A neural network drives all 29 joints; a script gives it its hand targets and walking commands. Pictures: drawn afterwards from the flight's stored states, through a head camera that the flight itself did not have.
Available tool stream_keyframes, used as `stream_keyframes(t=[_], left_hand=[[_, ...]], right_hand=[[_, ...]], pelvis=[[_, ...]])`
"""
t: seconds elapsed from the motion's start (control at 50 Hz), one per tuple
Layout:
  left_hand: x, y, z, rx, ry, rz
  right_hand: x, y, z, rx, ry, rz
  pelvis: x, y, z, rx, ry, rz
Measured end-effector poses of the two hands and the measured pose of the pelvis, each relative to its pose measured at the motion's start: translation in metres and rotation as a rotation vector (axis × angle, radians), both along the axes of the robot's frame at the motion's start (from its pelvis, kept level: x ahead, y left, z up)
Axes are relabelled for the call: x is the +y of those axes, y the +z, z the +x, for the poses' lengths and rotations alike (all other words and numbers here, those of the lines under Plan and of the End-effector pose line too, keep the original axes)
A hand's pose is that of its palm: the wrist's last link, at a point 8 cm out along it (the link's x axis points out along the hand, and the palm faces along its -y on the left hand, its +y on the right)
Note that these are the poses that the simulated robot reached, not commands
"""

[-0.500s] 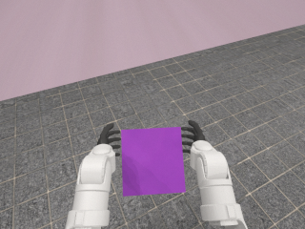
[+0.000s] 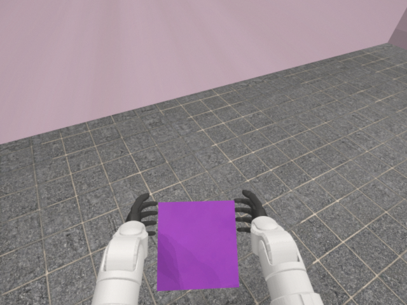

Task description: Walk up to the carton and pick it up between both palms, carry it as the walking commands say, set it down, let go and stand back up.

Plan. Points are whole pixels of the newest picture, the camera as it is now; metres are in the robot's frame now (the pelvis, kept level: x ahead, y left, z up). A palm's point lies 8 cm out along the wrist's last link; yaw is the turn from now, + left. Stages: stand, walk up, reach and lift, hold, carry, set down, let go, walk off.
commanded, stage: hold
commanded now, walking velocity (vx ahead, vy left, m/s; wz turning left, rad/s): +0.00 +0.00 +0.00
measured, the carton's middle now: (196, 238) +0.30 +0.02 -0.09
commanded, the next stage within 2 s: set down in 0.24 s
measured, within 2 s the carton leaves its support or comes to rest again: neither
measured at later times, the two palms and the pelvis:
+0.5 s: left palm (121, 217) +0.27 +0.16 +0.05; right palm (247, 218) +0.27 -0.08 +0.05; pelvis -0.06 +0.05 -0.01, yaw -7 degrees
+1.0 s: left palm (148, 231) +0.30 +0.13 -0.06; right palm (251, 230) +0.30 -0.12 -0.06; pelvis -0.06 +0.01 -0.04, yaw -9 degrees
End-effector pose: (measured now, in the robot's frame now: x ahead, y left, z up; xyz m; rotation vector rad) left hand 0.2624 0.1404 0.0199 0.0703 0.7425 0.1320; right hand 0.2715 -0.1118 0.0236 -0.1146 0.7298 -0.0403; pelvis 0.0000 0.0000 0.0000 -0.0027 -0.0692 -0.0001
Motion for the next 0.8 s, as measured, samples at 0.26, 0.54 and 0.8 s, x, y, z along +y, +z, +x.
stream_keyframes(t=[0.26, 0.54, 0.8], left_hand=[[0.014, 0.035, 0.004, -0.061, 0.045, -0.015], [0.02, 0.026, 0.005, -0.034, 0.031, -0.015], [-0.001, -0.03, 0.014, -0.019, 0.052, -0.008]], right_hand=[[0.023, 0.039, -0.006, -0.054, -0.071, -0.017], [0.028, 0.024, -0.004, -0.021, -0.062, -0.019], [0.007, -0.034, 0.008, -0.005, -0.087, 0.018]], pelvis=[[0.028, -0.008, -0.039, -0.11, -0.044, -0.009], [0.049, -0.012, -0.067, -0.119, -0.125, -0.002], [0.03, -0.024, -0.08, 0.037, -0.14, 0.021]])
